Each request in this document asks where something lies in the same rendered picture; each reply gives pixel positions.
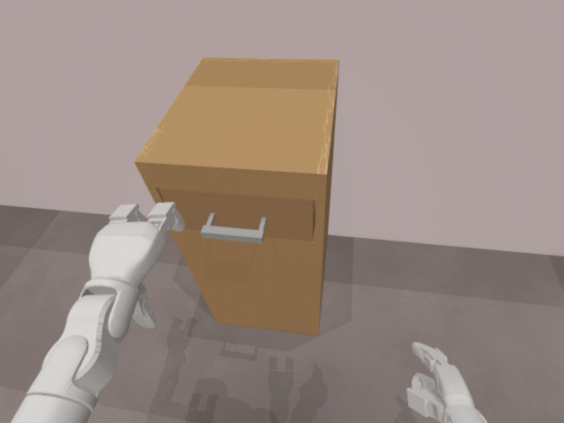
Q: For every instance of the cabinet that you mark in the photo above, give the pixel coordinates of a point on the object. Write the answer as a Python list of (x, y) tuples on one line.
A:
[(260, 127)]

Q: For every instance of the right robot forearm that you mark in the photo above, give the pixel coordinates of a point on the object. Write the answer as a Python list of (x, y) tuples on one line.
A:
[(462, 413)]

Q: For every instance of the handle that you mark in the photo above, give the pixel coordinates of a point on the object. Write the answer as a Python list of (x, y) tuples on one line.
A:
[(233, 234)]

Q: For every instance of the left robot forearm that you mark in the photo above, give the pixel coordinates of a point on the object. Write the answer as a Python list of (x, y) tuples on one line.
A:
[(85, 357)]

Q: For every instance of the robot right hand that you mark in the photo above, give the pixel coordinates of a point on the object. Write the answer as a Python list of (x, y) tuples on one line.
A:
[(431, 397)]

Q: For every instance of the drawer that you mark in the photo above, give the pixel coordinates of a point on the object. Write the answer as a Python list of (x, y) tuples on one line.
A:
[(287, 218)]

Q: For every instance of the robot left hand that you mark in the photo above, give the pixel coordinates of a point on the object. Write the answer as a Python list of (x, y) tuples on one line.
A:
[(129, 246)]

